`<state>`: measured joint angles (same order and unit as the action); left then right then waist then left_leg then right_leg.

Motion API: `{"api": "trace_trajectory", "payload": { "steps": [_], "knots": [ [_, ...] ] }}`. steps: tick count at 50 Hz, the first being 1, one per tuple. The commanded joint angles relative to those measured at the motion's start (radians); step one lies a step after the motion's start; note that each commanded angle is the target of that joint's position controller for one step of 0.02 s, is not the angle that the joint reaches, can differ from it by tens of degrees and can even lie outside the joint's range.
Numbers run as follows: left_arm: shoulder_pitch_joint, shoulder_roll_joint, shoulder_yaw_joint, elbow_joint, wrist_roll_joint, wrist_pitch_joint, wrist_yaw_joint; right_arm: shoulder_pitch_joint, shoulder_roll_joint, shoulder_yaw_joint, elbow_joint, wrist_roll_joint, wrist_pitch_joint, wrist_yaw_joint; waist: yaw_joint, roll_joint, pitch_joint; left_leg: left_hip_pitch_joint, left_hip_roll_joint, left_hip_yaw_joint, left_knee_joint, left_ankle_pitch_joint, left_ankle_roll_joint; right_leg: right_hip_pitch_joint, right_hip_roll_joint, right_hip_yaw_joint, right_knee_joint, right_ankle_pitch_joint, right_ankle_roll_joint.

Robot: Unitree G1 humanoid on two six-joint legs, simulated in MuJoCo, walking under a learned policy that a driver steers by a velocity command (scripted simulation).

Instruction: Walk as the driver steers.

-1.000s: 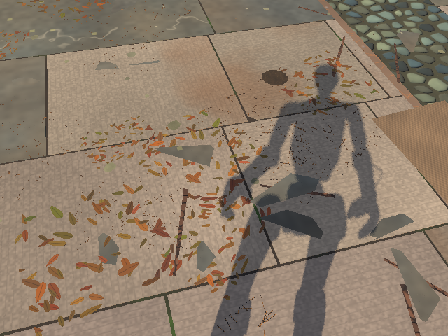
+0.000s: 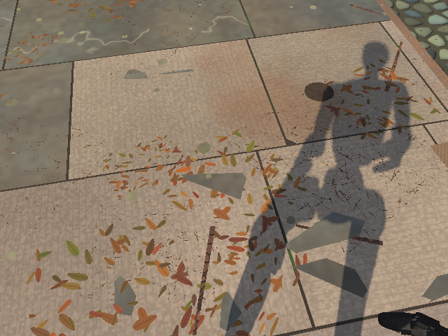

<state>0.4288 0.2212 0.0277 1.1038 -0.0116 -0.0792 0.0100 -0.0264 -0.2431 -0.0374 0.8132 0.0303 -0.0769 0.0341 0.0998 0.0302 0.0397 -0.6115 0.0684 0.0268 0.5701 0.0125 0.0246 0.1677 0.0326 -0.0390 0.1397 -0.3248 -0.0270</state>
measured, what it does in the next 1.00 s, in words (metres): walks ahead, turning left: left foot, then right foot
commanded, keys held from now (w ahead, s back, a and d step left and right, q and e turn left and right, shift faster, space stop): w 0.36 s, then w+q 0.64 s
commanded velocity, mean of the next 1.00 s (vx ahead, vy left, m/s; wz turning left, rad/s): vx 0.49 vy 0.00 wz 0.25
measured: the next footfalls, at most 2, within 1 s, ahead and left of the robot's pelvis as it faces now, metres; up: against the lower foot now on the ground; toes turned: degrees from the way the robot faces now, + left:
left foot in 0.08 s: +0.25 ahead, +0.13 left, +0.00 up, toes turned +2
right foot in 0.62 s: +0.56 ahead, -0.10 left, +0.00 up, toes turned +5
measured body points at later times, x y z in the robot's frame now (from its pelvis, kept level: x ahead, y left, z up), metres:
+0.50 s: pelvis +0.29 +0.04 +0.01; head +0.31 +0.04 +0.46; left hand +0.48 +0.29 -0.09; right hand +0.27 -0.23 -0.13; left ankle +0.21 +0.12 -0.73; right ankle +0.50 -0.13 -0.68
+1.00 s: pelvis +0.56 +0.01 +0.01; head +0.58 +0.03 +0.46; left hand +0.50 +0.29 -0.13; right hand +0.81 -0.19 -0.09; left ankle +0.67 +0.21 -0.68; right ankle +0.52 -0.11 -0.73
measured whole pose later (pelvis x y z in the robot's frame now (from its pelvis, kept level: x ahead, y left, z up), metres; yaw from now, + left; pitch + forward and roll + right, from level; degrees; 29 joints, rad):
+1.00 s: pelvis +0.56 +0.01 +0.01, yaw +18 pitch +1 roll -3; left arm 0.29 0.27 0.08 0.97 0.01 -0.10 0.01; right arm 0.13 -0.28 -0.08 0.80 0.02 -0.03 0.02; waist 0.07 0.04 0.03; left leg -0.69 0.13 -0.03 0.80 -0.03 0.02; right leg 0.01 0.02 -0.23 0.22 -0.24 -0.01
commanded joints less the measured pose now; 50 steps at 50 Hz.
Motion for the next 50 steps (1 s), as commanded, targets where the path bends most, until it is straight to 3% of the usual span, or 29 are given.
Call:
{"api": "trace_trajectory", "payload": {
  "steps": [1,2,3,4,5,6,7,8,9,10,12,15,19,22,26,29,30,31,32,33,34,35,36,37,39,42,46,50],
  "knots": [
    [0.005,0.189,0.041,-0.029,-0.004,0.002,0.007,-0.078,-0.1,-0.024,-0.083,0.001,-0.02,0.012,-0.072,-0.113,0.072,0.059,-0.028,0.004,-0.045,-0.022,0.045,-0.061,-0.294,0.081,0.04,0.61,-0.126],
    [-0.008,0.204,0.047,-0.036,-0.001,0.008,0.007,-0.019,-0.125,-0.036,-0.07,0.0,-0.019,0.011,-0.11,-0.134,0.017,0.15,-0.056,0.022,-0.033,-0.054,0.062,-0.042,-0.295,0.072,0.119,0.788,-0.115],
    [-0.024,0.205,0.049,-0.041,0.005,0.018,0.007,0.112,-0.156,-0.057,-0.033,-0.001,-0.016,0.006,-0.182,-0.142,-0.066,0.312,-0.09,0.045,-0.028,-0.075,0.087,-0.056,-0.271,0.047,0.278,0.937,-0.097],
    [-0.029,0.187,0.041,-0.052,0.013,0.025,0.007,0.289,-0.193,-0.078,0.021,0.001,-0.01,-0.004,-0.261,-0.131,-0.167,0.563,-0.075,0.025,-0.019,-0.08,0.119,-0.178,-0.225,0.023,0.499,0.902,-0.068],
    [0.06,0.087,0.013,-0.074,0.022,0.019,-0.002,0.432,-0.277,-0.097,0.053,-0.025,-0.008,-0.011,-0.241,0.057,-0.324,0.959,0.17,-0.334,-0.024,-0.219,0.237,-0.543,-0.109,-0.005,0.88,0.514,-0.023],
    [0.112,0.013,-0.012,-0.062,0.01,-0.008,-0.011,0.462,-0.255,-0.084,0.071,-0.024,-0.008,-0.002,-0.211,0.219,-0.45,1.063,0.323,-0.767,-0.237,-0.457,0.327,-0.737,0.037,0.116,1.125,-0.236,-0.004],
    [-0.011,0.127,0.019,-0.091,-0.024,-0.031,-0.017,0.39,-0.18,-0.061,0.068,-0.016,-0.016,0.0,-0.216,0.146,-0.294,0.939,0.283,-0.729,-0.307,-0.529,0.268,-0.842,-0.021,0.179,1.227,-0.222,-0.028],
    [-0.096,0.165,0.029,-0.124,-0.042,-0.045,-0.016,0.284,-0.153,-0.051,0.05,-0.015,-0.023,0.0,-0.184,0.098,-0.149,0.772,0.259,-0.58,-0.335,-0.454,0.232,-0.875,-0.074,0.142,1.216,-0.122,-0.046],
    [-0.131,0.163,0.033,-0.13,-0.033,-0.049,-0.006,0.21,-0.128,-0.042,0.039,-0.023,-0.031,0.003,-0.151,0.019,-0.086,0.617,0.225,-0.459,-0.362,-0.322,0.216,-0.828,-0.123,0.125,1.163,-0.027,-0.048],
    [-0.121,0.147,0.039,-0.126,-0.019,-0.041,0.0,0.172,-0.104,-0.035,0.037,-0.034,-0.038,0.008,-0.112,0.017,-0.056,0.509,0.186,-0.36,-0.386,-0.219,0.2,-0.765,-0.159,0.124,1.11,0.032,-0.046],
    [-0.078,0.1,0.038,-0.118,-0.012,-0.015,0.003,0.165,-0.081,-0.028,0.051,-0.038,-0.044,0.013,-0.072,0.039,-0.056,0.418,0.147,-0.272,-0.431,-0.169,0.201,-0.684,-0.186,0.125,1.046,0.064,-0.038],
    [-0.158,0.103,0.042,-0.156,-0.003,0.006,0.009,0.223,-0.121,-0.034,0.082,-0.036,-0.046,-0.004,-0.072,0.028,-0.001,0.379,0.141,-0.208,-0.483,-0.129,0.221,-0.765,-0.204,0.107,0.924,0.138,-0.006],
    [-0.318,0.103,0.044,-0.216,0.012,-0.005,0.002,0.309,-0.143,-0.036,0.109,-0.03,-0.035,-0.031,-0.116,0.009,0.029,0.431,0.117,-0.153,-0.49,-0.065,0.198,-0.846,-0.186,0.09,0.657,0.364,0.027],
    [-0.44,0.088,0.035,-0.254,0.006,-0.016,-0.009,0.381,-0.157,-0.038,0.131,-0.018,-0.027,-0.041,-0.156,0.005,0.042,0.452,0.101,-0.137,-0.477,-0.063,0.181,-0.798,-0.138,0.062,0.485,0.455,0.04],
    [-0.537,0.099,0.029,-0.299,-0.003,-0.031,-0.029,0.443,-0.163,-0.046,0.154,-0.007,-0.008,-0.048,-0.174,0.014,0.053,0.562,0.14,-0.181,-0.393,-0.048,0.175,-0.79,-0.109,0.082,0.366,0.408,0.04],
    [-0.485,0.15,0.043,-0.301,-0.008,-0.046,-0.037,0.427,-0.182,-0.058,0.148,-0.006,0.008,-0.056,-0.124,0.053,0.015,0.607,0.17,-0.23,-0.299,0.04,0.151,-0.667,-0.085,0.082,0.321,0.305,0.017],
    [-0.398,0.176,0.058,-0.281,-0.008,-0.051,-0.034,0.408,-0.181,-0.058,0.139,-0.008,0.012,-0.055,-0.073,0.061,-0.033,0.597,0.146,-0.218,-0.209,0.159,0.134,-0.54,-0.065,0.062,0.299,0.272,-0.003],
    [-0.233,0.227,0.082,-0.239,-0.002,-0.055,-0.026,0.398,-0.151,-0.047,0.125,-0.017,0.013,-0.052,-0.001,0.048,-0.152,0.522,0.082,-0.18,-0.013,0.196,0.104,-0.297,-0.089,0.076,0.321,0.273,-0.042],
    [-0.05,0.307,0.101,-0.218,0.012,-0.052,-0.016,0.399,-0.092,-0.026,0.085,-0.04,0.014,-0.051,0.051,-0.081,-0.335,0.328,-0.012,-0.115,0.312,-0.073,0.063,0.009,-0.293,0.285,0.356,0.238,-0.101],
    [-0.029,0.345,0.107,-0.201,0.017,-0.04,-0.022,0.532,0.013,-0.001,0.067,-0.009,-0.006,-0.045,-0.033,-0.4,-0.446,-0.029,-0.138,-0.091,0.605,-0.607,0.016,0.271,-0.484,0.731,0.218,0.031,-0.239],
    [-0.074,0.219,0.075,-0.223,0.014,-0.041,-0.023,0.481,-0.113,-0.028,0.083,0.015,-0.013,-0.049,-0.008,-0.265,-0.359,-0.117,-0.071,-0.183,0.721,-0.593,0.023,0.196,-0.441,0.714,0.164,-0.073,-0.202],
    [-0.144,0.163,0.059,-0.238,0.01,-0.042,-0.02,0.398,-0.159,-0.044,0.062,0.025,-0.015,-0.051,-0.01,-0.191,-0.224,-0.156,-0.029,-0.162,0.727,-0.494,0.032,0.061,-0.41,0.536,0.154,-0.031,-0.155],
    [-0.207,0.148,0.052,-0.244,0.013,-0.042,-0.022,0.366,-0.145,-0.046,0.059,0.018,-0.011,-0.056,-0.04,-0.109,-0.154,-0.112,0.017,-0.144,0.702,-0.406,0.026,-0.076,-0.373,0.422,0.127,0.079,-0.137],
    [-0.245,0.127,0.048,-0.241,0.017,-0.042,-0.022,0.347,-0.131,-0.053,0.055,0.006,-0.005,-0.057,-0.061,-0.104,-0.099,-0.082,0.044,-0.143,0.654,-0.351,0.022,-0.173,-0.34,0.334,0.094,0.145,-0.131],
    [-0.268,0.116,0.047,-0.23,0.028,-0.044,-0.02,0.362,-0.088,-0.054,0.044,0.008,0.017,-0.048,-0.098,-0.138,-0.067,-0.011,0.078,-0.136,0.613,-0.3,0.017,-0.271,-0.307,0.218,0.037,0.206,-0.13],
    [-0.256,0.146,0.06,-0.214,0.024,-0.05,-0.01,0.311,-0.066,-0.053,0.002,0.002,0.041,-0.043,-0.108,-0.101,-0.024,-0.065,0.094,-0.129,0.546,-0.235,0.003,-0.301,-0.314,0.11,-0.008,0.308,-0.156],
    [-0.238,0.181,0.072,-0.208,0.025,-0.04,0.004,0.215,-0.062,-0.047,-0.042,-0.005,0.038,-0.025,-0.09,-0.08,0.004,-0.083,0.084,-0.1,0.325,-0.053,-0.008,-0.276,-0.293,-0.026,-0.029,0.368,-0.146],
    [-0.181,0.211,0.081,-0.201,0.011,-0.023,0.011,0.071,-0.052,-0.034,-0.1,-0.008,0.035,0.003,-0.04,-0.062,0.043,-0.074,0.061,-0.023,0.154,0.007,0.008,-0.202,-0.305,-0.112,-0.018,0.389,-0.13]
  ]
}}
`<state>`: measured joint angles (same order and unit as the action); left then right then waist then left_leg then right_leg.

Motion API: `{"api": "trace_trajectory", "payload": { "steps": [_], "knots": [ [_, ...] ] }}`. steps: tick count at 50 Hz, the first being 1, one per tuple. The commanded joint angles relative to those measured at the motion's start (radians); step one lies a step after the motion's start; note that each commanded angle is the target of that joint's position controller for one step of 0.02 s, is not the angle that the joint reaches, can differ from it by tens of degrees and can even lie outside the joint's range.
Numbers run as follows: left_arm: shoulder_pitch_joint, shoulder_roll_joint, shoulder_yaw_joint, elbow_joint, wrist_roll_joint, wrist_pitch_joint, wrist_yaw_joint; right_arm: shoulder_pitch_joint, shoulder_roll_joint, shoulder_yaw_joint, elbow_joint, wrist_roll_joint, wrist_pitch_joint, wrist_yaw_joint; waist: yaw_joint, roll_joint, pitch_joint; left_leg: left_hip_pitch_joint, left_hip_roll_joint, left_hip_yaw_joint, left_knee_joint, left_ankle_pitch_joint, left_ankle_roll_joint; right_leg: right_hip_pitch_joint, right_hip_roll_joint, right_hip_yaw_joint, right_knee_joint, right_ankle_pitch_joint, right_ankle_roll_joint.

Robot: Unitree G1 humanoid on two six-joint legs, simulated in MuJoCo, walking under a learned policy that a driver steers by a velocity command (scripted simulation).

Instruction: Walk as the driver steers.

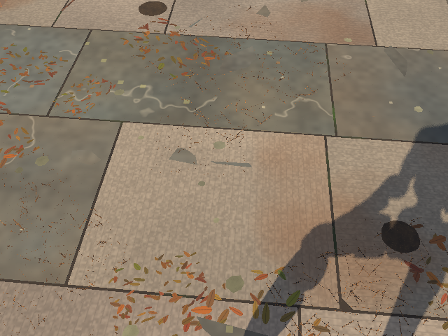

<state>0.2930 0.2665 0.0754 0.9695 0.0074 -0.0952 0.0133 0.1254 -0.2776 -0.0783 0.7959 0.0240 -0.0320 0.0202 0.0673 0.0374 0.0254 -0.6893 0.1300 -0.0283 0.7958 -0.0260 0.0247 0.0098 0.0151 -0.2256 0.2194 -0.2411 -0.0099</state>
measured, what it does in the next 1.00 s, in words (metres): walks ahead, turning left: left foot, then right foot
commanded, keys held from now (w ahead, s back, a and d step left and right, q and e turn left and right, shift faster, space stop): w+q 0.54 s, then w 0.44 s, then e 0.02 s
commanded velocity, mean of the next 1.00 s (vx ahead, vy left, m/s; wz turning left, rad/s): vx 0.50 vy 0.00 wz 0.43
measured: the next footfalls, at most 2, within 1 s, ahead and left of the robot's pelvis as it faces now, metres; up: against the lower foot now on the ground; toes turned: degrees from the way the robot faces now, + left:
left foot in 0.16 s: +0.25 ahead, +0.14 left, +0.00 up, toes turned +9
right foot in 0.66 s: +0.59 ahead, +0.03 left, +0.00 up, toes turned +25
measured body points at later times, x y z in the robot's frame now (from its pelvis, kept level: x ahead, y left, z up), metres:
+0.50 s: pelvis +0.28 +0.08 +0.00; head +0.30 +0.11 +0.45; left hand +0.42 +0.38 -0.09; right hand +0.40 -0.19 -0.10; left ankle +0.21 +0.13 -0.74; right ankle +0.51 -0.06 -0.68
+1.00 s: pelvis +0.56 +0.13 +0.00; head +0.58 +0.14 +0.45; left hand +0.44 +0.38 -0.12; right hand +0.84 -0.01 -0.09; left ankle +0.63 +0.34 -0.69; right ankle +0.55 +0.01 -0.74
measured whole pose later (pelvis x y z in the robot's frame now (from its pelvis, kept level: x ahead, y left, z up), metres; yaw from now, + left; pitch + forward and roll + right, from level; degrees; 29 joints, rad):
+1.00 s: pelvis +0.56 +0.13 +0.00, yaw +25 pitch +2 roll -2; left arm 0.36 0.27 0.06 0.89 -0.02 -0.09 -0.02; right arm 0.12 -0.27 -0.05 0.70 0.01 -0.07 0.01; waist 0.09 0.04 0.02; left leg -0.64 0.10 -0.05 0.70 -0.06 0.00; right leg -0.07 0.05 -0.02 0.24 -0.21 -0.04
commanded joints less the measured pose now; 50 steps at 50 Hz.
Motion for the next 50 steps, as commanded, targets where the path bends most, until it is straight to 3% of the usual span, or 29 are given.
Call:
{"api": "trace_trajectory", "payload": {
  "steps": [1,3,5,6,7,8,9,10,11,12,13,14,16,18,23,27,30,32,33,34,35,36,37,38,39,40,42,45,50],
  "knots": [
    [-0.028,0.173,0.036,-0.062,-0.014,0.0,0.008,-0.106,-0.02,0.008,-0.098,-0.001,-0.009,0.023,-0.001,-0.07,0.065,-0.002,-0.006,0.042,-0.098,0.029,0.016,-0.008,-0.298,0.063,-0.084,0.32,-0.141],
    [-0.011,0.187,0.042,-0.057,-0.024,0.015,0.008,-0.133,-0.033,0.005,-0.125,0.0,-0.007,0.034,-0.007,-0.081,0.068,0.005,-0.026,0.068,-0.135,-0.036,0.04,0.06,-0.318,0.04,-0.033,0.411,-0.124],
    [-0.027,0.216,0.051,-0.066,-0.031,0.029,0.011,-0.096,-0.067,-0.011,-0.136,0.0,-0.002,0.039,-0.05,-0.114,0.021,0.109,-0.086,0.122,-0.145,-0.135,0.078,0.095,-0.322,0.008,0.09,0.711,-0.102],
    [-0.037,0.229,0.054,-0.072,-0.034,0.039,0.012,-0.018,-0.095,-0.028,-0.123,0.002,0.001,0.039,-0.099,-0.126,-0.03,0.218,-0.129,0.149,-0.15,-0.176,0.102,0.092,-0.313,-0.006,0.217,0.854,-0.091],
    [-0.055,0.229,0.052,-0.079,-0.039,0.047,0.014,0.131,-0.139,-0.056,-0.085,0.006,0.002,0.033,-0.185,-0.11,-0.104,0.423,-0.179,0.165,-0.214,-0.131,0.136,0.031,-0.28,-0.033,0.415,0.884,-0.063],
    [-0.043,0.199,0.04,-0.094,-0.019,0.043,0.016,0.303,-0.222,-0.095,-0.038,0.008,0.011,0.012,-0.253,-0.026,-0.194,0.731,-0.13,0.028,-0.242,-0.125,0.185,-0.198,-0.241,-0.036,0.713,0.638,-0.013],
    [0.046,0.035,-0.009,-0.154,0.021,0.016,0.001,0.273,-0.34,-0.11,-0.04,0.014,0.005,0.002,-0.118,0.252,-0.255,1.046,0.129,-0.53,-0.328,-0.252,0.361,-0.66,-0.039,0.04,1.068,-0.296,0.049],
    [-0.044,0.099,-0.006,-0.174,-0.022,-0.031,-0.013,0.309,-0.273,-0.084,-0.08,-0.003,-0.011,0.009,-0.179,0.137,-0.393,1.108,0.212,-0.82,-0.503,-0.397,0.415,-0.783,0.003,0.289,1.19,-0.376,0.033],
    [-0.153,0.15,0.008,-0.205,-0.062,-0.054,-0.02,0.276,-0.209,-0.065,-0.069,-0.013,-0.028,0.014,-0.195,0.071,-0.25,1.032,0.191,-0.687,-0.53,-0.311,0.355,-0.875,-0.043,0.302,1.182,-0.275,0.005],
    [-0.159,0.141,0.004,-0.204,-0.052,-0.065,-0.015,0.216,-0.177,-0.056,-0.077,-0.008,-0.038,0.013,-0.153,0.01,-0.172,0.892,0.149,-0.555,-0.519,-0.214,0.318,-0.844,-0.089,0.304,1.099,-0.182,-0.013],
    [-0.146,0.146,0.011,-0.185,-0.023,-0.063,-0.006,0.136,-0.138,-0.044,-0.093,-0.007,-0.04,0.011,-0.106,-0.028,-0.118,0.743,0.105,-0.446,-0.52,-0.108,0.288,-0.762,-0.124,0.307,1.01,-0.125,-0.008],
    [-0.121,0.158,0.02,-0.179,-0.012,-0.051,-0.006,0.091,-0.115,-0.035,-0.11,-0.017,-0.041,0.007,-0.069,-0.007,-0.102,0.641,0.077,-0.384,-0.538,-0.023,0.276,-0.68,-0.147,0.317,0.952,-0.087,-0.002],
    [-0.111,0.141,0.022,-0.186,-0.002,-0.024,-0.007,0.085,-0.121,-0.034,-0.116,-0.017,-0.045,-0.002,-0.046,-0.008,-0.085,0.551,0.052,-0.332,-0.57,0.062,0.277,-0.621,-0.146,0.304,0.869,-0.054,0.023],
    [-0.158,0.113,0.015,-0.208,0.009,-0.009,-0.004,0.12,-0.151,-0.041,-0.107,-0.011,-0.048,-0.016,-0.053,-0.015,-0.059,0.502,0.03,-0.278,-0.586,0.118,0.276,-0.631,-0.128,0.286,0.762,0.026,0.053],
    [-0.336,0.073,-0.004,-0.269,-0.001,-0.014,-0.016,0.194,-0.16,-0.044,-0.087,-0.004,-0.036,-0.037,-0.12,0.035,-0.014,0.451,-0.041,-0.215,-0.573,0.003,0.201,-0.574,-0.055,0.273,0.4,0.328,0.068],
    [-0.411,0.097,-0.002,-0.311,-0.013,-0.028,-0.034,0.254,-0.155,-0.043,-0.061,0.003,-0.027,-0.039,-0.148,0.051,-0.005,0.524,-0.008,-0.295,-0.505,-0.044,0.185,-0.549,-0.027,0.293,0.288,0.335,0.047],
    [-0.378,0.12,0.004,-0.307,-0.012,-0.044,-0.048,0.268,-0.144,-0.04,-0.05,-0.005,-0.017,-0.048,-0.133,0.079,-0.014,0.623,0.037,-0.347,-0.426,0.016,0.175,-0.522,-0.028,0.286,0.253,0.243,0.014],
    [-0.248,0.148,0.021,-0.272,-0.004,-0.054,-0.043,0.25,-0.128,-0.032,-0.052,-0.008,-0.012,-0.047,-0.065,0.098,-0.068,0.636,-0.001,-0.329,-0.31,0.218,0.146,-0.343,-0.004,0.243,0.2,0.213,-0.037],
    [-0.113,0.187,0.035,-0.252,0.011,-0.058,-0.038,0.233,-0.094,-0.016,-0.068,-0.017,-0.015,-0.041,0.0,0.07,-0.186,0.558,-0.049,-0.284,-0.117,0.225,0.115,-0.111,-0.092,0.316,0.245,0.238,-0.097],
    [0.041,0.267,0.058,-0.229,0.024,-0.053,-0.034,0.336,-0.047,0.001,-0.077,-0.011,-0.024,-0.04,0.005,-0.125,-0.352,0.26,-0.173,-0.18,0.223,-0.026,0.038,0.269,-0.298,0.642,0.258,0.172,-0.238],
    [0.109,0.241,0.057,-0.18,-0.006,-0.039,-0.045,0.403,-0.05,0.009,-0.065,0.007,-0.032,-0.04,-0.002,-0.348,-0.391,0.023,-0.231,-0.148,0.45,-0.547,0.002,0.387,-0.421,0.99,0.115,-0.063,-0.32],
    [0.064,0.164,0.034,-0.194,-0.029,-0.034,-0.046,0.316,-0.137,-0.009,-0.071,0.018,-0.037,-0.038,0.018,-0.216,-0.239,-0.082,-0.172,-0.187,0.528,-0.511,0.007,0.286,-0.394,0.949,0.074,-0.241,-0.278],
    [-0.001,0.131,0.022,-0.209,-0.02,-0.023,-0.042,0.208,-0.149,-0.01,-0.094,0.013,-0.037,-0.036,0.017,-0.129,-0.126,-0.092,-0.13,-0.146,0.529,-0.431,0.011,0.148,-0.353,0.806,0.058,-0.22,-0.24],
    [-0.05,0.114,0.013,-0.211,-0.008,-0.017,-0.041,0.143,-0.136,-0.009,-0.113,-0.003,-0.041,-0.034,-0.007,-0.08,-0.039,-0.075,-0.097,-0.116,0.469,-0.373,0.013,0.006,-0.312,0.705,0.024,-0.12,-0.228],
    [-0.076,0.095,0.004,-0.212,0.001,-0.018,-0.039,0.132,-0.126,-0.012,-0.117,-0.015,-0.041,-0.032,-0.036,-0.089,-0.019,-0.033,-0.059,-0.108,0.401,-0.326,0.015,-0.07,-0.28,0.639,0.004,-0.032,-0.217],
    [-0.085,0.089,0.0,-0.21,0.005,-0.019,-0.039,0.15,-0.106,-0.009,-0.114,-0.014,-0.04,-0.028,-0.057,-0.111,-0.018,0.017,-0.04,-0.095,0.358,-0.306,0.013,-0.119,-0.251,0.589,-0.016,0.034,-0.21],
    [-0.069,0.101,0.002,-0.195,-0.005,-0.023,-0.037,0.16,-0.068,0.001,-0.111,-0.013,-0.037,-0.025,-0.068,-0.132,-0.026,0.041,-0.025,-0.062,0.279,-0.289,0.001,-0.153,-0.235,0.515,-0.048,0.136,-0.222],
    [-0.041,0.152,0.015,-0.177,-0.016,-0.021,-0.029,0.069,-0.043,0.018,-0.144,-0.023,-0.042,-0.023,-0.048,-0.109,-0.017,0.03,-0.011,-0.032,0.093,-0.163,-0.021,-0.158,-0.229,0.426,-0.081,0.246,-0.229],
    [0.046,0.173,0.016,-0.141,-0.031,0.0,-0.023,-0.094,-0.032,0.029,-0.18,-0.014,-0.055,-0.006,0.011,-0.106,0.011,0.135,-0.065,0.015,-0.187,0.061,-0.032,-0.157,-0.193,0.331,-0.06,0.325,-0.185]
  ]
}}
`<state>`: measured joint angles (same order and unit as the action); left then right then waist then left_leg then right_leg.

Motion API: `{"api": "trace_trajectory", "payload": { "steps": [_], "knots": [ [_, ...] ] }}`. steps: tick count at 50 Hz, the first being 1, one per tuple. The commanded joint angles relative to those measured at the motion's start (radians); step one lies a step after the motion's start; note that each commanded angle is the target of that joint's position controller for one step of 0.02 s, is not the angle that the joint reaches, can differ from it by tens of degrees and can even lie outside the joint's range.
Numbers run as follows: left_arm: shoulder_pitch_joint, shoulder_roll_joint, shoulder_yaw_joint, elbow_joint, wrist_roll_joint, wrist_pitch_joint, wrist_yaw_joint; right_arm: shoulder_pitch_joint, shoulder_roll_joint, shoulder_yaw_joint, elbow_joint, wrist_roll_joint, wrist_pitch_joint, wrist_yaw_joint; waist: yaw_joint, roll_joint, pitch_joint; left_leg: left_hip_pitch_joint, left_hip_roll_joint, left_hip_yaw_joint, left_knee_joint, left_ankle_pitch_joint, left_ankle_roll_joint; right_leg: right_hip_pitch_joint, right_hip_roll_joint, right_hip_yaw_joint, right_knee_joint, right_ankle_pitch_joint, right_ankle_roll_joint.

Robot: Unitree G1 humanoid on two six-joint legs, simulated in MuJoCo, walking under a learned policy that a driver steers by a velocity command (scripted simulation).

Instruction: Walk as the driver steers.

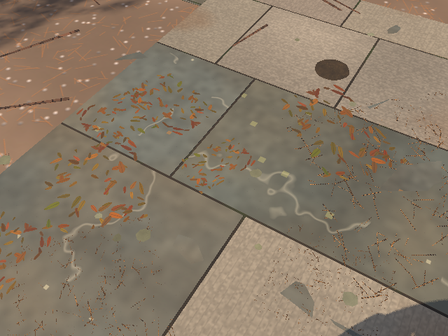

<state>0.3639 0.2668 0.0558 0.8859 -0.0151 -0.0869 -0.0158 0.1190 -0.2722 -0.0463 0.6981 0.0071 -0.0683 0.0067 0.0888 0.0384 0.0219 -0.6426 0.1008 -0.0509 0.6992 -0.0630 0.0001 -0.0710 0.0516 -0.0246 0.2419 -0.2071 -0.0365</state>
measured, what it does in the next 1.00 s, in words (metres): walks ahead, turning right: left foot, then right foot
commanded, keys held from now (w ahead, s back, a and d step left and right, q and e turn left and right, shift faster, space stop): e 1.00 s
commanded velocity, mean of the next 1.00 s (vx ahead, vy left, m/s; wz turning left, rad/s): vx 0.11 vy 0.00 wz -0.45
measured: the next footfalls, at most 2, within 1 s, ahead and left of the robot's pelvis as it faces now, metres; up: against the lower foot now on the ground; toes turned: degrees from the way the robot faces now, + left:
left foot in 0.12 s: +0.26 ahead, +0.14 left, +0.00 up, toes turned -2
right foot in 0.56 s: +0.19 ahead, -0.10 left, +0.00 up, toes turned -20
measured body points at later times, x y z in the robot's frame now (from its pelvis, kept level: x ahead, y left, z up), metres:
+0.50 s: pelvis +0.15 +0.03 -0.01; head +0.18 +0.01 +0.44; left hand +0.35 +0.28 -0.11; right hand +0.23 -0.27 -0.12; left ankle +0.22 +0.15 -0.75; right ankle +0.16 -0.10 -0.72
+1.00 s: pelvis +0.18 +0.02 -0.01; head +0.21 +0.00 +0.44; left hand +0.46 +0.18 -0.09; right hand +0.17 -0.31 -0.11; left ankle +0.26 +0.13 -0.74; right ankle +0.15 -0.09 -0.75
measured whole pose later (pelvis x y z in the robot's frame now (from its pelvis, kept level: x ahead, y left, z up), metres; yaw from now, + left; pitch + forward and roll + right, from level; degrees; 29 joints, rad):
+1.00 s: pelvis +0.18 +0.02 -0.01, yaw -32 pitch +2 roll +1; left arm 0.17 0.32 0.08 0.61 -0.02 0.05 0.03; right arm 0.08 -0.30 -0.08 0.80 0.01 -0.01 -0.01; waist 0.02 -0.02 0.03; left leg -0.33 -0.04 -0.08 0.58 -0.30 -0.06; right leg -0.34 0.09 0.19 0.52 -0.21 -0.03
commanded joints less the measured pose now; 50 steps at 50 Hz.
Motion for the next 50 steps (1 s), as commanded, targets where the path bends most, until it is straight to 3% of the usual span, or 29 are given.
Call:
{"api": "trace_trajectory", "payload": {
  "steps": [1,4,5,6,7,8,9,10,11,12,14,16,19,23,26,27,28,29,30,31,32,33,34,36,41,47,50],
  "knots": [
    [0.0,0.171,0.034,-0.045,-0.009,0.0,0.008,-0.11,-0.041,-0.005,-0.093,0.002,-0.023,0.011,-0.007,-0.109,0.017,0.103,-0.054,0.039,-0.123,0.106,-0.005,-0.056,-0.234,0.135,-0.052,0.354,-0.15],
    [0.012,0.182,0.035,-0.033,-0.01,0.025,0.018,-0.091,-0.078,-0.021,-0.095,-0.008,-0.038,0.023,-0.046,-0.136,-0.023,0.198,-0.091,0.02,-0.217,0.094,0.024,0.013,-0.243,0.171,0.079,0.473,-0.101],
    [-0.015,0.186,0.035,-0.041,-0.013,0.029,0.022,-0.021,-0.098,-0.032,-0.072,-0.016,-0.042,0.02,-0.093,-0.135,-0.06,0.31,-0.104,0.03,-0.266,0.147,0.043,0.001,-0.221,0.167,0.153,0.517,-0.075],
    [-0.021,0.17,0.029,-0.052,-0.008,0.026,0.023,0.064,-0.139,-0.047,-0.047,-0.028,-0.044,0.013,-0.134,-0.118,-0.119,0.475,-0.076,0.024,-0.29,0.278,0.069,-0.054,-0.17,0.147,0.265,0.503,-0.038],
    [-0.047,0.116,0.01,-0.096,0.018,0.019,0.024,0.191,-0.219,-0.065,-0.037,-0.051,-0.041,-0.002,-0.183,-0.008,-0.256,0.748,0.11,-0.125,-0.198,0.652,0.13,-0.231,-0.094,0.103,0.517,0.217,0.015],
    [0.146,0.028,-0.019,-0.079,0.017,0.017,0.022,0.205,-0.248,-0.067,-0.044,-0.053,-0.016,-0.006,-0.126,0.242,-0.433,1.022,0.391,-0.384,-0.142,0.877,0.303,-0.496,-0.004,0.067,0.856,-0.499,0.074],
    [0.144,0.133,0.006,-0.065,-0.007,0.024,0.025,0.21,-0.192,-0.058,-0.056,-0.032,0.007,-0.005,-0.161,0.178,-0.488,0.962,0.358,-0.41,-0.186,0.689,0.306,-0.526,-0.037,0.15,0.971,-0.524,0.082],
    [0.052,0.168,0.023,-0.088,-0.024,0.035,0.029,0.161,-0.153,-0.046,-0.054,-0.021,0.016,-0.008,-0.157,0.129,-0.354,0.863,0.299,-0.306,-0.227,0.555,0.272,-0.603,-0.068,0.124,1.009,-0.467,0.088],
    [0.009,0.151,0.023,-0.097,-0.018,0.052,0.039,0.1,-0.127,-0.036,-0.047,-0.014,0.02,-0.012,-0.132,0.085,-0.261,0.742,0.256,-0.241,-0.269,0.449,0.245,-0.619,-0.099,0.097,0.99,-0.402,0.099],
    [0.002,0.146,0.03,-0.096,-0.008,0.076,0.047,0.044,-0.1,-0.028,-0.045,-0.015,0.023,-0.011,-0.103,0.08,-0.19,0.607,0.228,-0.18,-0.317,0.357,0.234,-0.582,-0.123,0.09,0.965,-0.357,0.111],
    [0.033,0.111,0.031,-0.105,-0.004,0.12,0.057,-0.04,-0.109,-0.034,-0.039,-0.038,0.019,-0.009,-0.048,0.121,-0.127,0.385,0.193,-0.083,-0.414,0.224,0.236,-0.445,-0.127,0.059,0.938,-0.271,0.126],
    [0.023,0.096,0.034,-0.127,0.001,0.136,0.059,-0.076,-0.116,-0.039,-0.031,-0.041,0.013,-0.014,-0.034,0.117,-0.109,0.329,0.196,-0.02,-0.452,0.172,0.246,-0.415,-0.133,0.046,0.873,-0.21,0.122],
    [-0.051,0.087,0.031,-0.168,0.008,0.139,0.045,-0.085,-0.134,-0.048,-0.012,-0.03,0.017,-0.029,-0.051,0.088,-0.118,0.343,0.207,0.041,-0.462,0.119,0.243,-0.375,-0.152,0.039,0.716,-0.103,0.099],
    [-0.121,0.111,0.037,-0.216,0.007,0.145,0.019,-0.067,-0.171,-0.06,0.016,-0.014,0.04,-0.035,-0.073,0.081,-0.117,0.399,0.239,0.069,-0.441,0.066,0.227,-0.326,-0.14,0.004,0.58,-0.092,0.068],
    [-0.114,0.118,0.046,-0.231,0.008,0.15,0.004,-0.069,-0.19,-0.067,0.034,0.011,0.056,-0.032,-0.054,0.072,-0.106,0.432,0.239,0.096,-0.359,0.019,0.173,-0.247,-0.11,-0.04,0.4,-0.057,0.024],
    [-0.095,0.127,0.053,-0.225,0.012,0.148,0.005,-0.049,-0.176,-0.065,0.048,0.017,0.062,-0.032,-0.048,0.051,-0.106,0.416,0.21,0.122,-0.299,-0.042,0.133,-0.186,-0.084,-0.049,0.32,-0.005,0.0],
    [-0.065,0.168,0.068,-0.221,0.018,0.146,0.013,0.003,-0.141,-0.058,0.072,0.011,0.068,-0.029,-0.049,-0.035,-0.091,0.36,0.152,0.174,-0.175,-0.138,0.063,-0.113,-0.097,0.018,0.212,0.128,-0.039],
    [-0.049,0.284,0.094,-0.242,0.019,0.141,0.035,0.021,-0.082,-0.042,0.056,-0.031,0.07,-0.023,-0.087,-0.328,-0.083,0.134,0.015,0.281,0.143,-0.435,-0.045,0.011,-0.336,0.347,0.142,0.489,-0.137],
    [-0.058,0.323,0.093,-0.271,0.046,0.124,0.029,-0.065,-0.103,-0.046,0.009,-0.035,0.07,-0.033,-0.044,-0.368,-0.088,-0.029,-0.106,0.131,0.363,-0.633,-0.077,-0.029,-0.451,0.551,0.091,0.498,-0.319],
    [-0.061,0.281,0.083,-0.27,0.051,0.101,0.019,-0.105,-0.138,-0.057,0.008,-0.019,0.072,-0.038,-0.025,-0.245,-0.108,-0.05,-0.089,0.034,0.462,-0.585,-0.062,-0.032,-0.406,0.487,0.08,0.438,-0.312],
    [-0.104,0.26,0.078,-0.271,0.038,0.086,0.021,-0.089,-0.139,-0.062,0.014,-0.005,0.074,-0.042,-0.057,-0.206,-0.099,-0.063,-0.075,0.008,0.469,-0.49,-0.046,-0.035,-0.355,0.409,0.09,0.393,-0.255],
    [-0.152,0.228,0.07,-0.281,0.02,0.084,0.027,-0.066,-0.14,-0.066,0.038,-0.01,0.075,-0.05,-0.078,-0.153,-0.106,-0.062,-0.063,-0.006,0.449,-0.42,-0.043,-0.034,-0.316,0.367,0.102,0.349,-0.205],
    [-0.188,0.207,0.061,-0.29,0.008,0.088,0.034,-0.058,-0.151,-0.071,0.042,-0.018,0.076,-0.055,-0.093,-0.157,-0.106,-0.043,-0.062,-0.01,0.437,-0.374,-0.048,-0.053,-0.299,0.343,0.104,0.367,-0.186],
    [-0.189,0.194,0.053,-0.302,0.014,0.093,0.045,-0.039,-0.135,-0.07,0.047,-0.014,0.071,-0.051,-0.105,-0.161,-0.142,0.014,-0.086,-0.008,0.434,-0.314,-0.059,-0.062,-0.272,0.321,0.111,0.423,-0.187],
    [-0.168,0.218,0.066,-0.315,0.007,0.106,0.06,-0.075,-0.098,-0.053,0.036,-0.006,0.064,-0.041,-0.077,-0.171,-0.138,0.074,-0.11,-0.027,0.168,-0.269,-0.083,-0.041,-0.247,0.359,0.12,0.298,-0.188],
    [-0.194,0.224,0.07,-0.336,0.006,0.122,0.045,-0.057,-0.123,-0.056,0.034,0.005,0.047,-0.017,-0.069,-0.207,-0.119,0.223,-0.142,-0.035,-0.037,-0.301,-0.067,-0.101,-0.228,0.482,0.14,0.255,-0.19],
    [-0.238,0.214,0.067,-0.349,-0.011,0.131,0.047,0.021,-0.13,-0.064,0.051,0.003,0.034,-0.005,-0.12,-0.196,-0.127,0.379,-0.139,-0.015,-0.305,-0.136,-0.033,-0.128,-0.175,0.501,0.202,0.245,-0.135]
  ]
}}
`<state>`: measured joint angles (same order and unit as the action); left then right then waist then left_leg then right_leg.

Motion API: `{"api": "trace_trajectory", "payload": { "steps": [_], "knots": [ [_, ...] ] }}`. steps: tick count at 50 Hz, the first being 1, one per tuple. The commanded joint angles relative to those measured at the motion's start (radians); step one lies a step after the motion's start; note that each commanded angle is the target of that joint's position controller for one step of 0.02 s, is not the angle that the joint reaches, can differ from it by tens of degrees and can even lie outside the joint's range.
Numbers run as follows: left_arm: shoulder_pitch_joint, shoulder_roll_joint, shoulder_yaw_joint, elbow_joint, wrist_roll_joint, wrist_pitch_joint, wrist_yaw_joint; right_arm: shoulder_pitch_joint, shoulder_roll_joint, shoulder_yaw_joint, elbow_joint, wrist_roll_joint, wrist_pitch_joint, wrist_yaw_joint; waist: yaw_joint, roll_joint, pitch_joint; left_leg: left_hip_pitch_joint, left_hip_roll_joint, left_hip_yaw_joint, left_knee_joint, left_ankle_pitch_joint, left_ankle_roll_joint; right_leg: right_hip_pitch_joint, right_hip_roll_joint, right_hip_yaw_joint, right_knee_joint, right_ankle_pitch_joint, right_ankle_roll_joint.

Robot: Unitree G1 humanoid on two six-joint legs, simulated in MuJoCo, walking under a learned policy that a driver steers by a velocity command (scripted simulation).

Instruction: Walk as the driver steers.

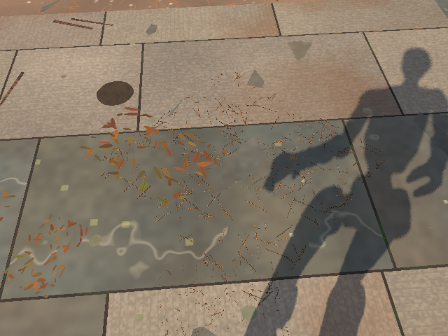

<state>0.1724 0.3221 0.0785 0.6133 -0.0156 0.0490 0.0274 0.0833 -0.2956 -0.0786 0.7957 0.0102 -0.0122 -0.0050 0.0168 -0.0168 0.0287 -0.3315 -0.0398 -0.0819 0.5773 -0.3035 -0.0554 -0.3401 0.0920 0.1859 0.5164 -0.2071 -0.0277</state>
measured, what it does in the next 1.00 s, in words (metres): walks ahead: left foot, then right foot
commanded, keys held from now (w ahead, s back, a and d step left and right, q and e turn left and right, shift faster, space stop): e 0.08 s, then no key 0.22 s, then w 0.70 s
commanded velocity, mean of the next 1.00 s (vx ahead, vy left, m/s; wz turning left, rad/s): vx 0.24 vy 0.00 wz -0.19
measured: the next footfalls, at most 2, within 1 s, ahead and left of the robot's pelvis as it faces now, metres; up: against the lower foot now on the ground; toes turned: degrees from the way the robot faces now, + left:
left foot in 0.02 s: +0.05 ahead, +0.13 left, +0.00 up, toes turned -6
right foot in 0.40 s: +0.00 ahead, -0.13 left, +0.00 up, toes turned -6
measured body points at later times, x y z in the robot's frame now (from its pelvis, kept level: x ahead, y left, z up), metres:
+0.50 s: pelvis +0.01 -0.02 +0.00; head +0.02 -0.04 +0.45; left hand +0.16 +0.23 -0.09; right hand +0.09 -0.31 -0.12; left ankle +0.01 +0.12 -0.69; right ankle -0.04 -0.13 -0.74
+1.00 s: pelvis +0.21 +0.02 +0.01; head +0.23 +0.04 +0.46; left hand +0.36 +0.28 -0.11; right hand +0.25 -0.26 -0.10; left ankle +0.23 +0.10 -0.74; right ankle +0.17 -0.13 -0.65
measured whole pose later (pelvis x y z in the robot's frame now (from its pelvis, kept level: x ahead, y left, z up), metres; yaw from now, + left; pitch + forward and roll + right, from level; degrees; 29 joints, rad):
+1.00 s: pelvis +0.21 +0.02 +0.01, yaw -8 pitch +1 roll +0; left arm 0.29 0.31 0.06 0.71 -0.02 -0.06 0.00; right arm 0.27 -0.27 -0.04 0.82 -0.01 -0.09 0.03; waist -0.02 -0.04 0.01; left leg -0.22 -0.04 0.05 0.40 -0.20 0.07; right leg -0.52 -0.07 0.02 1.11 -0.28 -0.02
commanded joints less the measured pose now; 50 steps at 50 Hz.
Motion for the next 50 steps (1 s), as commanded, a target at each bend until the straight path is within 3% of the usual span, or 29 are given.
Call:
{"api": "trace_trajectory", "payload": {
  "steps": [1,2,3,4,5,6,7,10,14,15,19,20,21,22,23,24,27,32,37,39,40,41,42,43,44,45,46,48,50],
  "knots": [
    [-0.03,0.132,0.037,-0.08,-0.01,-0.004,0.007,0.091,-0.147,-0.044,-0.04,-0.009,-0.022,0.005,-0.046,-0.092,-0.149,0.184,0.092,-0.038,-0.233,0.193,0.057,0.06,-0.17,0.256,-0.013,0.114,-0.095],
    [0.029,0.068,0.021,-0.074,0.005,-0.004,0.004,0.092,-0.212,-0.055,-0.051,-0.025,-0.013,-0.004,-0.001,0.14,-0.163,0.291,0.31,-0.23,-0.259,0.341,0.143,-0.082,-0.044,0.096,0.214,-0.223,-0.032],
    [0.019,0.126,0.041,-0.107,-0.003,-0.014,0.004,0.075,-0.237,-0.058,-0.051,-0.055,-0.01,-0.001,0.006,0.324,-0.102,0.218,0.448,-0.432,-0.286,0.452,0.31,-0.254,0.039,-0.033,0.404,-0.456,0.019],
    [0.041,0.196,0.063,-0.081,0.008,-0.019,0.003,0.024,-0.179,-0.043,-0.084,-0.048,-0.015,-0.004,0.008,0.214,-0.087,0.198,0.443,-0.378,-0.28,0.446,0.334,-0.259,-0.029,-0.008,0.573,-0.404,0.05],
    [0.049,0.203,0.072,-0.058,0.004,-0.015,0.002,-0.017,-0.132,-0.03,-0.092,-0.037,-0.015,-0.01,0.02,0.165,-0.075,0.181,0.374,-0.277,-0.262,0.421,0.293,-0.254,-0.033,-0.013,0.633,-0.34,0.064],
    [0.067,0.172,0.067,-0.034,0.005,-0.004,0.006,-0.036,-0.117,-0.024,-0.099,-0.025,-0.013,-0.012,0.025,0.138,-0.068,0.186,0.316,-0.204,-0.252,0.382,0.259,-0.255,-0.034,-0.021,0.671,-0.297,0.083],
    [0.065,0.146,0.06,-0.034,0.008,0.002,0.007,-0.034,-0.112,-0.02,-0.097,-0.012,-0.011,-0.015,0.013,0.14,-0.055,0.196,0.305,-0.178,-0.247,0.411,0.263,-0.277,-0.032,-0.02,0.703,-0.26,0.099],
    [0.015,0.085,0.035,-0.056,-0.002,0.0,0.003,0.021,-0.118,-0.017,-0.081,-0.017,0.001,-0.023,-0.021,0.164,-0.064,0.24,0.269,-0.096,-0.248,0.458,0.278,-0.253,-0.037,-0.073,0.59,-0.224,0.122],
    [-0.029,0.039,0.005,-0.074,0.011,-0.005,-0.004,0.025,-0.151,-0.023,-0.076,-0.012,0.013,-0.017,-0.049,0.208,-0.097,0.236,0.276,-0.055,-0.23,0.482,0.279,-0.075,-0.091,-0.145,0.285,-0.245,0.121],
    [-0.027,0.047,0.005,-0.072,0.008,-0.005,-0.006,0.035,-0.162,-0.024,-0.071,-0.009,0.015,-0.012,-0.055,0.218,-0.097,0.226,0.282,-0.06,-0.226,0.491,0.281,-0.033,-0.089,-0.168,0.224,-0.236,0.117],
    [0.078,0.058,0.007,-0.011,0.005,-0.01,-0.013,0.083,-0.136,-0.003,-0.038,0.014,0.009,0.007,-0.012,0.16,-0.078,0.043,0.234,-0.053,-0.227,-0.012,0.206,0.278,-0.053,-0.226,-0.134,-0.046,0.035],
    [0.126,0.084,0.012,-0.006,0.004,-0.013,-0.008,0.07,-0.092,0.014,-0.04,-0.004,-0.002,0.015,0.008,0.096,-0.095,-0.058,0.193,-0.015,-0.139,-0.106,0.148,0.395,-0.14,-0.11,-0.129,-0.053,-0.002],
    [0.186,0.186,0.035,0.004,0.016,-0.016,-0.003,0.056,-0.015,0.035,-0.073,-0.025,-0.021,0.022,0.001,-0.155,-0.114,-0.23,0.055,0.156,0.095,-0.196,0.061,0.448,-0.314,0.146,-0.167,-0.205,-0.109],
    [0.248,0.221,0.047,0.015,0.022,-0.034,-0.016,-0.062,-0.091,0.019,-0.113,-0.002,-0.034,0.015,0.094,-0.226,-0.036,-0.349,0.036,0.124,0.262,-0.31,0.044,0.352,-0.439,0.382,-0.328,-0.396,-0.244],
    [0.23,0.18,0.033,0.023,0.031,-0.06,-0.017,-0.083,-0.146,-0.006,-0.124,0.022,-0.04,0.012,0.079,-0.185,0.058,-0.432,0.084,0.062,0.398,-0.276,0.054,0.311,-0.45,0.415,-0.369,-0.492,-0.268],
    [0.197,0.141,0.021,0.026,0.026,-0.079,-0.014,-0.044,-0.148,-0.012,-0.104,0.027,-0.044,0.014,0.048,-0.186,0.085,-0.456,0.108,0.045,0.442,-0.212,0.068,0.306,-0.415,0.359,-0.372,-0.495,-0.237],
    [0.161,0.097,0.007,0.025,0.014,-0.102,-0.006,-0.02,-0.112,-0.012,-0.075,0.008,-0.066,0.028,0.025,-0.132,0.075,-0.453,0.137,0.05,0.397,-0.001,0.074,0.325,-0.339,0.193,-0.393,-0.258,-0.178],
    [0.183,0.121,0.021,0.036,0.005,-0.111,-0.012,-0.077,-0.048,0.018,-0.083,0.004,-0.075,0.049,0.044,-0.112,0.035,-0.249,0.094,0.103,0.105,0.185,0.034,0.24,-0.283,0.007,-0.388,-0.042,-0.162],
    [0.214,0.152,0.034,0.069,-0.009,-0.111,-0.021,-0.084,-0.094,0.019,-0.105,0.017,-0.076,0.061,0.029,-0.109,0.064,-0.149,0.089,0.09,-0.006,0.179,0.068,0.222,-0.352,0.024,-0.367,-0.057,-0.162],
    [0.2,0.15,0.032,0.075,-0.007,-0.103,-0.021,-0.005,-0.118,0.008,-0.082,0.016,-0.079,0.057,-0.023,-0.1,0.041,-0.032,0.067,0.114,-0.05,0.165,0.099,0.219,-0.341,-0.001,-0.286,0.035,-0.133],
    [0.205,0.129,0.023,0.078,-0.001,-0.1,-0.019,0.103,-0.147,-0.009,-0.047,0.014,-0.079,0.048,-0.072,-0.082,-0.019,0.115,0.041,0.131,-0.063,0.145,0.119,0.191,-0.3,-0.042,-0.154,0.172,-0.109],
    [0.215,0.08,0.004,0.072,0.011,-0.099,-0.016,0.252,-0.201,-0.029,-0.015,0.012,-0.082,0.038,-0.134,-0.005,-0.13,0.331,0.125,0.031,-0.077,0.118,0.16,0.096,-0.231,-0.115,0.11,0.194,-0.066],
    [0.277,0.0,-0.021,0.022,0.008,-0.113,-0.012,0.357,-0.32,-0.053,-0.001,-0.01,-0.077,0.037,-0.119,0.301,-0.253,0.606,0.374,-0.447,-0.21,-0.142,0.313,-0.24,-0.071,-0.2,0.522,-0.126,0.024],
    [0.249,0.056,-0.009,0.026,-0.008,-0.13,-0.007,0.353,-0.246,-0.032,-0.002,0.0,-0.085,0.046,-0.13,0.285,-0.258,0.596,0.413,-0.69,-0.358,-0.334,0.35,-0.369,-0.053,-0.064,0.693,-0.349,0.029],
    [0.194,0.112,0.006,0.017,-0.034,-0.137,-0.014,0.281,-0.196,-0.015,-0.01,0.001,-0.086,0.043,-0.11,0.218,-0.142,0.513,0.41,-0.577,-0.359,-0.351,0.319,-0.451,-0.116,-0.058,0.754,-0.288,0.008],
    [0.149,0.113,0.004,0.016,-0.032,-0.141,-0.016,0.23,-0.164,-0.006,-0.025,-0.006,-0.085,0.04,-0.09,0.146,-0.084,0.422,0.371,-0.457,-0.352,-0.252,0.292,-0.441,-0.164,-0.087,0.739,-0.208,-0.008],
    [0.12,0.1,0.003,0.016,-0.014,-0.143,-0.017,0.191,-0.137,0.002,-0.031,-0.013,-0.083,0.038,-0.071,0.1,-0.042,0.338,0.331,-0.37,-0.366,-0.154,0.282,-0.425,-0.194,-0.096,0.684,-0.137,-0.011],
    [0.136,0.076,0.004,0.03,-0.003,-0.13,-0.023,0.149,-0.11,0.011,-0.04,-0.025,-0.087,0.035,-0.029,0.122,-0.025,0.234,0.274,-0.255,-0.409,-0.015,0.27,-0.338,-0.228,-0.097,0.617,-0.049,-0.006],
    [0.136,0.053,0.0,0.035,0.003,-0.117,-0.025,0.157,-0.115,0.009,-0.032,-0.014,-0.096,0.032,-0.017,0.104,-0.012,0.198,0.261,-0.184,-0.444,0.09,0.289,-0.336,-0.232,-0.114,0.573,-0.002,0.015]
  ]
}}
